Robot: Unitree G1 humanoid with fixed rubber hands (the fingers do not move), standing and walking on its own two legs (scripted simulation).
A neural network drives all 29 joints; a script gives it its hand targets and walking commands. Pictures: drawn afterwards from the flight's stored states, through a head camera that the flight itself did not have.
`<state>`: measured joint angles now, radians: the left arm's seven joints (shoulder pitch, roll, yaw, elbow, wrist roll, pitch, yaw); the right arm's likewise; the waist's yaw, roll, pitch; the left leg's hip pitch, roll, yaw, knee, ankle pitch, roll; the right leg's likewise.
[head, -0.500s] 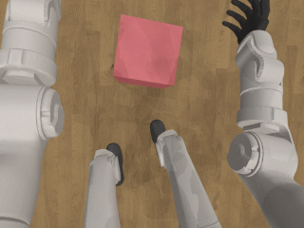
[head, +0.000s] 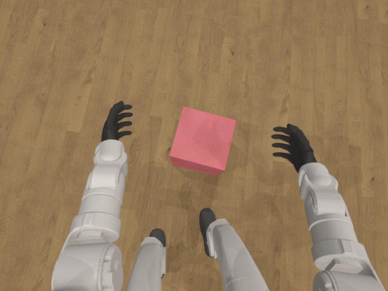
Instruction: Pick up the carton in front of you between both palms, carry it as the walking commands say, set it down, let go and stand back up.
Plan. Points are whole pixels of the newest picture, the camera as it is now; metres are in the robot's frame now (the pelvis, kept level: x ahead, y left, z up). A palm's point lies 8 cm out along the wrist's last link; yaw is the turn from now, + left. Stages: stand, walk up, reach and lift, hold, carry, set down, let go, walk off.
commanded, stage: let go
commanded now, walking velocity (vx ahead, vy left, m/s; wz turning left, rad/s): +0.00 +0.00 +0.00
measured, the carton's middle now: (200, 144) +0.49 -0.12 -0.59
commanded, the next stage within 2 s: stand in 1.12 s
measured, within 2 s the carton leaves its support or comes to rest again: neither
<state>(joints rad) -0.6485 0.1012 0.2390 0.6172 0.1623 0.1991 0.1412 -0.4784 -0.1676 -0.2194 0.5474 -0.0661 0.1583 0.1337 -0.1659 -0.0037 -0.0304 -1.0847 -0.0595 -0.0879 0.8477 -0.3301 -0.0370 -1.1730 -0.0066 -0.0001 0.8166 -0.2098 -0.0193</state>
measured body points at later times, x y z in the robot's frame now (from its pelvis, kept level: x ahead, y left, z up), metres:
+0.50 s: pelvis +0.06 +0.01 +0.06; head +0.15 +0.02 +0.50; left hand +0.32 +0.20 -0.04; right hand +0.22 -0.24 -0.02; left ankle +0.02 +0.14 -0.68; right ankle +0.07 -0.11 -0.68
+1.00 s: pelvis +0.07 +0.03 +0.06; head +0.07 +0.02 +0.51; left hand +0.26 +0.25 -0.01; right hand +0.23 -0.23 -0.01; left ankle +0.02 +0.14 -0.68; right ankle +0.07 -0.10 -0.68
